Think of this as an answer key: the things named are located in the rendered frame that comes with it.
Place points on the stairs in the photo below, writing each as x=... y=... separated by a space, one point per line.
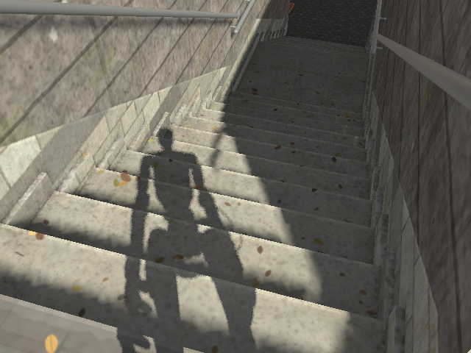
x=320 y=45
x=245 y=230

